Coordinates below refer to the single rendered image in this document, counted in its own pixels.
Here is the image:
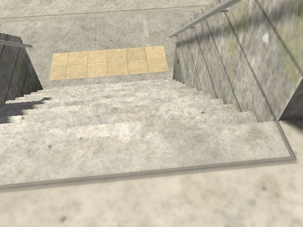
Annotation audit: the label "stairs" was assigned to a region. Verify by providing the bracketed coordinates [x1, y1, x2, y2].
[0, 79, 258, 147]

